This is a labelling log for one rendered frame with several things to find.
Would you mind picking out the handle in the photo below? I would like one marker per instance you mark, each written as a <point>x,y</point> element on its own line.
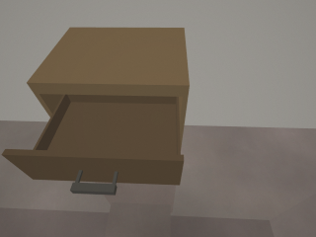
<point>94,188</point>

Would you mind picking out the cabinet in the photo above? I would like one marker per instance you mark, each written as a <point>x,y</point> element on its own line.
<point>106,61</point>

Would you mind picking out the drawer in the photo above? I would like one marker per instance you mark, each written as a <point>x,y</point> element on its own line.
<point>136,136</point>

